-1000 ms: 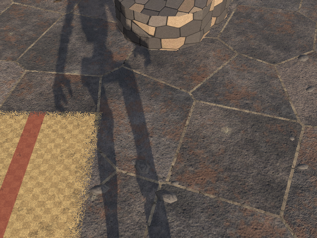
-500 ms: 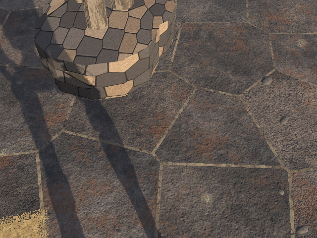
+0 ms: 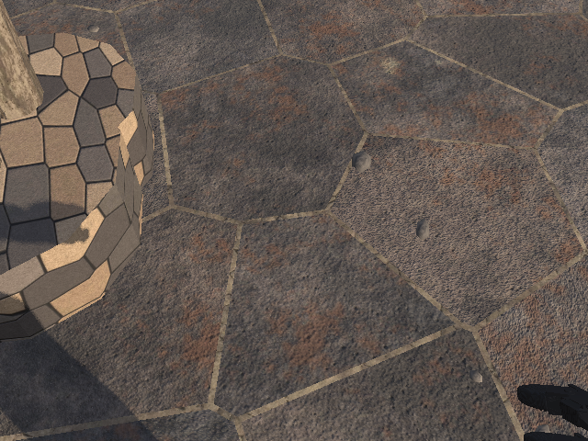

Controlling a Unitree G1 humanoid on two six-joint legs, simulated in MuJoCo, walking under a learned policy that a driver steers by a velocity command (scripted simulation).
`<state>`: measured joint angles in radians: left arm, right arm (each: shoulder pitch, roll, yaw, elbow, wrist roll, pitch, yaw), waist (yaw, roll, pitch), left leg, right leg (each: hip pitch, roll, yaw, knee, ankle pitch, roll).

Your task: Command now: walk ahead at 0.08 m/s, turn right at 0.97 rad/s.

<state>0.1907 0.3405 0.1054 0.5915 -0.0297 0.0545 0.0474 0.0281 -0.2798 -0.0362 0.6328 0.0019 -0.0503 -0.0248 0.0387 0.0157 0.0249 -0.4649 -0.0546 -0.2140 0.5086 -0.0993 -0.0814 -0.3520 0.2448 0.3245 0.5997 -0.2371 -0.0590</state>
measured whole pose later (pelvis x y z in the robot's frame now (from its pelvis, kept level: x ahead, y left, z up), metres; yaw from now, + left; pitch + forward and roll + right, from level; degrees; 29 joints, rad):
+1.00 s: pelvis +0.08 -0.01 +0.01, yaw -36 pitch +3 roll +0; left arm 0.23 0.27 0.05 0.67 0.00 -0.04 -0.01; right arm 0.39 -0.25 -0.06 0.79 -0.01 -0.08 0.02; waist -0.04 -0.05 -0.07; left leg -0.18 -0.01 0.01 0.51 -0.38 0.05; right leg -0.55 0.02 0.05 1.08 -0.35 -0.05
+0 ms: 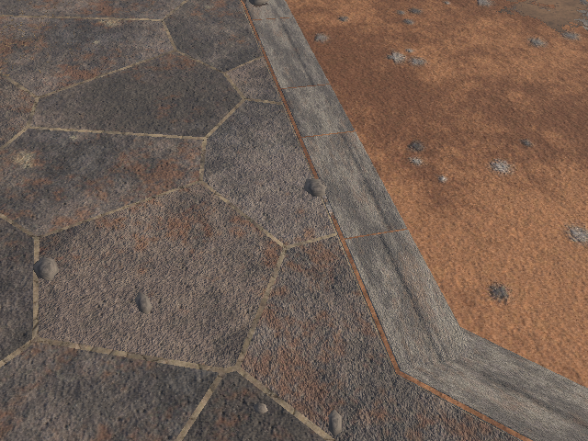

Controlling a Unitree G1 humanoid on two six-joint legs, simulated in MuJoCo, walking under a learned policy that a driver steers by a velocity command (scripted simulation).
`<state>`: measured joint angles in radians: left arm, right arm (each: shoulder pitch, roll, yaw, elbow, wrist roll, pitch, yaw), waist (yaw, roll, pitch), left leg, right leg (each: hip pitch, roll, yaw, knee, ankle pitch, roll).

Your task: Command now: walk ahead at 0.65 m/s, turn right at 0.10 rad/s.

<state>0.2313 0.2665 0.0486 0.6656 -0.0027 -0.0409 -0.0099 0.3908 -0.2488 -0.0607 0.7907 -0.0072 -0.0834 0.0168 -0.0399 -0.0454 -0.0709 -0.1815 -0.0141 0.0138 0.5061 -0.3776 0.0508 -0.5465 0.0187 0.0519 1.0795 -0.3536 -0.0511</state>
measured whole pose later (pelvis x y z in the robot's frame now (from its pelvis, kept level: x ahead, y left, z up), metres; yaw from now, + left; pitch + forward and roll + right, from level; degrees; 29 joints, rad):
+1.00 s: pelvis +0.76 +0.04 -0.01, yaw +32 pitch +0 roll +1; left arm 0.04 0.22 -0.02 0.62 0.07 -0.07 -0.01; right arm 0.46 -0.31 -0.07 0.89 -0.01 -0.04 0.00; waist -0.06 0.00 0.04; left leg -0.13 -0.24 -0.05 0.43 -0.28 0.20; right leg -0.66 -0.14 0.12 1.13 -0.29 0.06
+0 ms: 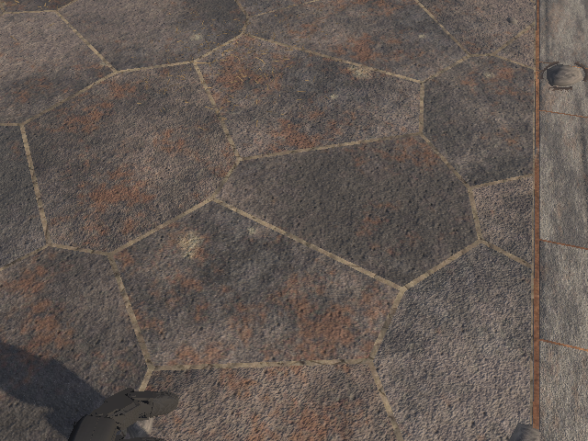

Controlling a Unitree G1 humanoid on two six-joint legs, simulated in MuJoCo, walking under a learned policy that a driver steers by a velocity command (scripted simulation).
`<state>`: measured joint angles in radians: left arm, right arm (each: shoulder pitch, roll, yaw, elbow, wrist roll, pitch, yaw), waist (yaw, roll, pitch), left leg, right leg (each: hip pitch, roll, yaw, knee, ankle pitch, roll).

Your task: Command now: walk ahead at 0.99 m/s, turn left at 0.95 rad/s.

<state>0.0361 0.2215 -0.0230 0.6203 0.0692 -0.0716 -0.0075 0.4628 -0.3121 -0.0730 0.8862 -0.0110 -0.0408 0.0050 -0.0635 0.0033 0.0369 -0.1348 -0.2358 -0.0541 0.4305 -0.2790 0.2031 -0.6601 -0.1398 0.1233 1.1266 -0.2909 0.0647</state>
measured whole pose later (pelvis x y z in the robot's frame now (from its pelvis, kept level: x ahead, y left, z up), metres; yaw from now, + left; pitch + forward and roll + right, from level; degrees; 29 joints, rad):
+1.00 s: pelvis +0.90 +0.06 +0.00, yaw +5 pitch +1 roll +1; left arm 0.11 0.30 0.05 0.74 -0.01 -0.07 -0.06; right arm 0.28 -0.27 -0.03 0.85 0.01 -0.09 -0.06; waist -0.06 -0.03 0.09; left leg 0.02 -0.05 0.22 0.40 -0.41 0.06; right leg -0.66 0.00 -0.07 0.62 0.12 -0.02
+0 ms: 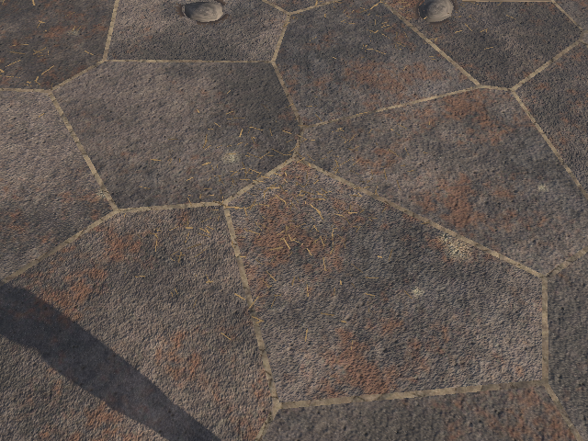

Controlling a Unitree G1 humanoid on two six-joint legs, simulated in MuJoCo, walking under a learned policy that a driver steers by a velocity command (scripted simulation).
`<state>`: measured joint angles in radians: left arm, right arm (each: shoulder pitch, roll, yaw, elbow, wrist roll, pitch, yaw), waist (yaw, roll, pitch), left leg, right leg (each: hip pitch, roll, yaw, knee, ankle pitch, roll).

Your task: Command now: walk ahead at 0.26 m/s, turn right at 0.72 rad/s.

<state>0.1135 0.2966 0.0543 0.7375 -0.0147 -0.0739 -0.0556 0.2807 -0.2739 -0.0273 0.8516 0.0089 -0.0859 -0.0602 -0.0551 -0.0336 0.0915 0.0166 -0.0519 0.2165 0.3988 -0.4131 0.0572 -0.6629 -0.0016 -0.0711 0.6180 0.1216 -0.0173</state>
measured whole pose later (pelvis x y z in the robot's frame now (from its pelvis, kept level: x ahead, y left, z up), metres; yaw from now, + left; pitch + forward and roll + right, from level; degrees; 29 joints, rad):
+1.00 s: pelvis +0.19 +0.06 +0.00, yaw -51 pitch +2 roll +1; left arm 0.17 0.28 0.05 0.58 0.02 0.05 0.00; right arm 0.16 -0.32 -0.09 0.73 0.00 0.02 -0.02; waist -0.03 0.04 0.04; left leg -0.44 0.09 0.08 0.84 -0.48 -0.05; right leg -0.32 -0.01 0.01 0.59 -0.31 -0.03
